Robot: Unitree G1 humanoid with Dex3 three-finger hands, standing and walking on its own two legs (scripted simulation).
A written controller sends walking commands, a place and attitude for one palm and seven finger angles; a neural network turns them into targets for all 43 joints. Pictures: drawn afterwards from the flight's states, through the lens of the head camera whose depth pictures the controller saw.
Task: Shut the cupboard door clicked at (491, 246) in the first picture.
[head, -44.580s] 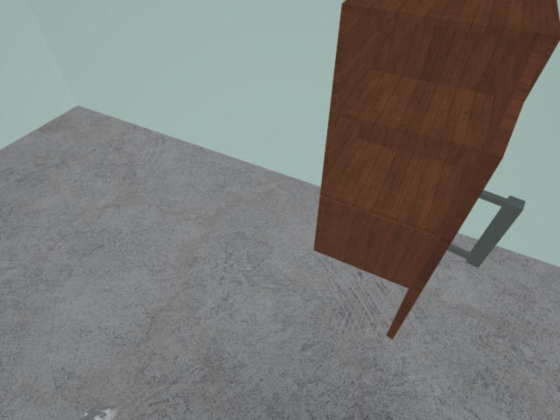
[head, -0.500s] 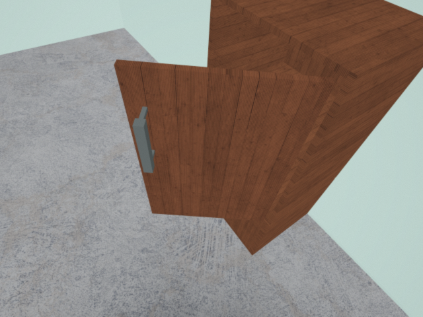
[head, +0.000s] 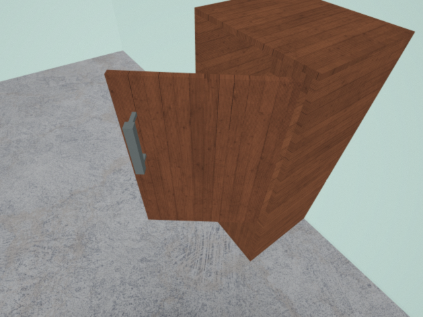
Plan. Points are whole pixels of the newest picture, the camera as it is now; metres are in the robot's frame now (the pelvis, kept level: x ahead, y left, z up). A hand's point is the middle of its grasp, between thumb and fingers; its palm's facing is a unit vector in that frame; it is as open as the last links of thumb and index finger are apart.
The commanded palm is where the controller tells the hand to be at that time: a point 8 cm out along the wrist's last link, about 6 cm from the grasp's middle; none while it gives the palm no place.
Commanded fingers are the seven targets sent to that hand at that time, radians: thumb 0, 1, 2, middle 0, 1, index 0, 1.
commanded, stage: come to a stop and stand still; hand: left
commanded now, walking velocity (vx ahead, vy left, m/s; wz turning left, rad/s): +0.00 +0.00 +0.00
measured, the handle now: (137, 144) +0.49 +0.20 +0.03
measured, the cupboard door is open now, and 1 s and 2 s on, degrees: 52 52 52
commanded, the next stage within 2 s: look again from close up in 0.58 s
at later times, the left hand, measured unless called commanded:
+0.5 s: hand out of the picture -0.01 +0.20 -0.17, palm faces +0.01 -0.98 -0.18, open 7.4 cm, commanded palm none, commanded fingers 0.00 0.90 0.90 -0.20 -0.30 -0.20 -0.30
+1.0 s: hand out of the picture +0.01 +0.20 -0.17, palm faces -0.01 -0.98 -0.18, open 7.4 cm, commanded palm none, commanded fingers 0.00 0.90 0.90 -0.20 -0.30 -0.20 -0.30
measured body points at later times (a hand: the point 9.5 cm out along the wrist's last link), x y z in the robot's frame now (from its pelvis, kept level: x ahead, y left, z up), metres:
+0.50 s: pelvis +0.00 +0.03 +0.01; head +0.00 +0.04 +0.46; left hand -0.01 +0.25 -0.16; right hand +0.03 -0.21 -0.14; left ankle +0.04 +0.12 -0.73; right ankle +0.04 -0.12 -0.73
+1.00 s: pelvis +0.01 +0.03 +0.01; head +0.02 +0.04 +0.46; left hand +0.01 +0.25 -0.15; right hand +0.01 -0.19 -0.15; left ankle +0.04 +0.12 -0.73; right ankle +0.04 -0.12 -0.73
